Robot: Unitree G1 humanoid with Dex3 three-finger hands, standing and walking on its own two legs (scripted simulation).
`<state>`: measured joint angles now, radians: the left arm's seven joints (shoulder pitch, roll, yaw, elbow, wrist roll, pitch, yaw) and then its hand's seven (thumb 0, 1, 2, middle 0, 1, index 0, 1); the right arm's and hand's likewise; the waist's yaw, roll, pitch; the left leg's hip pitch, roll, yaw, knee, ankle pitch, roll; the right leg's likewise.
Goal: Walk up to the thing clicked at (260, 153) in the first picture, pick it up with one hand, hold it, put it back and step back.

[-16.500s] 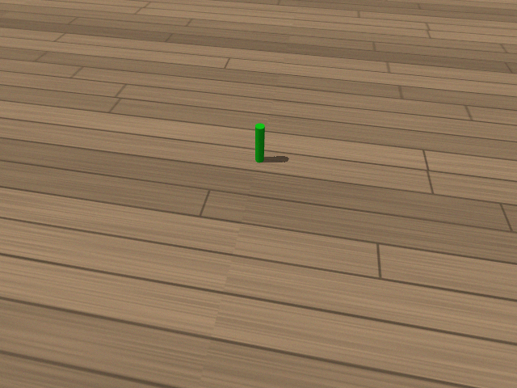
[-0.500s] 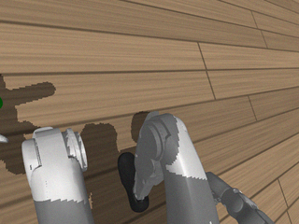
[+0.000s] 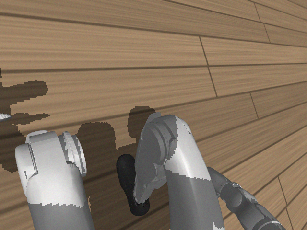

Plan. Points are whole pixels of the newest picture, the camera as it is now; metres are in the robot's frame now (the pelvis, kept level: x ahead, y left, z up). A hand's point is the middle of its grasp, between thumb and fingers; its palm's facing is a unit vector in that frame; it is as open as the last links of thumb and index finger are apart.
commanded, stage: close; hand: left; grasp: from the side
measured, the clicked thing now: out of the picture +0.44 +0.30 -0.17
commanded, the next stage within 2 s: settle in 0.50 s
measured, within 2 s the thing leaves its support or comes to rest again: leaves its support in 0.82 s
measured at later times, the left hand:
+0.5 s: hand out of the picture +0.44 +0.29 -0.15, palm faces +0.36 -0.93 +0.00, open 7.9 cm
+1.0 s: hand out of the picture +0.43 +0.32 -0.12, palm faces +0.35 -0.94 -0.02, open 7.0 cm
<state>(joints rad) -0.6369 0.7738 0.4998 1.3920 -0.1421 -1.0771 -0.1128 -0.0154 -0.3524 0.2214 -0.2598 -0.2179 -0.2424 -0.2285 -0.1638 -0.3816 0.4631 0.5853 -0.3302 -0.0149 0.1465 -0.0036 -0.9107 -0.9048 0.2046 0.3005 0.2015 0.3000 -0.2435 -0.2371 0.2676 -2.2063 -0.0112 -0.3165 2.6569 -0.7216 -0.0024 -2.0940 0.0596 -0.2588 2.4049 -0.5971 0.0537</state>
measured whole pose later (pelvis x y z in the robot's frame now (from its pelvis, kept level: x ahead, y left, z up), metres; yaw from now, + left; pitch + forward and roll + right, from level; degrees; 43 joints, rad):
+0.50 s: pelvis +0.00 +0.00 +0.00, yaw -1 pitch +14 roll -17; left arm -0.68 0.82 0.52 1.42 -0.09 -1.06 -0.04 0.00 0.23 0.70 -0.73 -0.70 -0.72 -0.71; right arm -0.14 -0.38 0.49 0.56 -0.33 0.02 0.15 0.00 -0.88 -0.90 0.21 0.30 0.20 0.30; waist -0.26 -0.25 0.28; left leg -2.21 0.00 -0.33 2.65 -0.72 0.00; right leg -2.09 0.07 -0.27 2.39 -0.59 0.06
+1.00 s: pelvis +0.00 +0.00 +0.01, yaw +0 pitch +17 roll -16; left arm -0.64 0.77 0.51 1.19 -0.11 -0.93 -0.11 0.01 -0.01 1.10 -0.89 -1.18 -0.85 -1.20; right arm -0.09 -0.37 0.41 0.57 -0.29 0.04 0.14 0.00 -0.90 -0.90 0.21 0.30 0.20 0.30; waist -0.22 -0.21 0.22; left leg -2.21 0.00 -0.30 2.62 -0.72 0.00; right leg -2.10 0.05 -0.25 2.37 -0.60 0.05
